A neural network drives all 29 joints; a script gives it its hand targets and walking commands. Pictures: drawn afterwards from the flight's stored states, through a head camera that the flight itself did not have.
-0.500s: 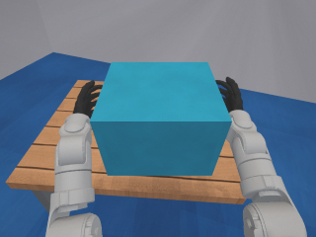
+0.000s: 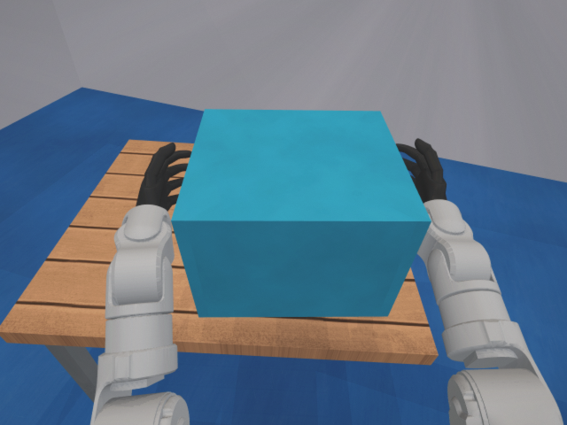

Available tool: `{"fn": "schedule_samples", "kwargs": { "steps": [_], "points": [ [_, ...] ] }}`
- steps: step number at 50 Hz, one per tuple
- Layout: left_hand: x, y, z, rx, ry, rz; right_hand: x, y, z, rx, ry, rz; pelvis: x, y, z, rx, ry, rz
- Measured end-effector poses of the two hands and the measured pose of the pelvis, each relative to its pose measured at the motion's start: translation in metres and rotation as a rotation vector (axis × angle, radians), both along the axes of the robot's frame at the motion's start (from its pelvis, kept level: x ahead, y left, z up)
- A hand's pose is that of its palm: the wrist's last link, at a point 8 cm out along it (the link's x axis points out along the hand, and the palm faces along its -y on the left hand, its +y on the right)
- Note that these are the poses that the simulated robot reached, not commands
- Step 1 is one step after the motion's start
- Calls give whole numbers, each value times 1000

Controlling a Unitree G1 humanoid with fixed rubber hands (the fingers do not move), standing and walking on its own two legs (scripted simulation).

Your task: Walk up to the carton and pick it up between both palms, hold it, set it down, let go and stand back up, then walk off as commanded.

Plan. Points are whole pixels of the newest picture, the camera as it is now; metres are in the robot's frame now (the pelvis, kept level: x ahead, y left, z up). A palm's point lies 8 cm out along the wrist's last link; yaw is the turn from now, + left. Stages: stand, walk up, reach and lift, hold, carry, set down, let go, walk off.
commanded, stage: hold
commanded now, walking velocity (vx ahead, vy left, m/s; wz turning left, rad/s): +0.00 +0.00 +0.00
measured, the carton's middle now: (293, 209) +0.38 +0.00 +0.14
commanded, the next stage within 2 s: none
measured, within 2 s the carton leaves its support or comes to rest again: neither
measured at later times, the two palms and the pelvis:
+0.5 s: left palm (147, 202) +0.34 +0.19 +0.19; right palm (422, 199) +0.35 -0.17 +0.19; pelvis -0.01 +0.00 +0.00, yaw +0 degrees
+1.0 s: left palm (153, 204) +0.34 +0.18 +0.18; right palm (425, 201) +0.36 -0.18 +0.19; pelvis +0.00 +0.00 +0.00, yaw +0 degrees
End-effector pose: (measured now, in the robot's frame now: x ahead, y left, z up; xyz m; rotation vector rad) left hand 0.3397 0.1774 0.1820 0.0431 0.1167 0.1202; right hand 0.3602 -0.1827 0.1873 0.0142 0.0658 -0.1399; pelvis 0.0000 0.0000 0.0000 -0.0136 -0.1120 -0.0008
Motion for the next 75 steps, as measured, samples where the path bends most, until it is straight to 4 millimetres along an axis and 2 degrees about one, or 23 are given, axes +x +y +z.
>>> {"fn": "schedule_samples", "kwargs": {
  "steps": [8, 26, 43, 56, 75],
  "points": [
    [-5, 3, 0, 1, 2, 3, -1, 4, -1, 5, 2, 9, -1, -3, 1, 4, 2, 12],
    [-3, 9, 7, -6, 5, -11, -6, 9, 4, 11, 4, -7, -12, 4, 0, 6, 19, 1],
    [-1, 3, 1, 0, 6, -6, -2, 3, 2, 1, 5, 0, -6, -2, 0, 2, 2, 7],
    [-2, 4, 1, 6, 10, -11, -5, 4, -5, 14, 9, -5, -6, 2, 1, 5, 6, 3],
    [-1, 5, 1, -7, 11, -11, -4, 6, 1, 1, 9, -9, -7, 2, 0, 3, 8, 1]
  ]
}}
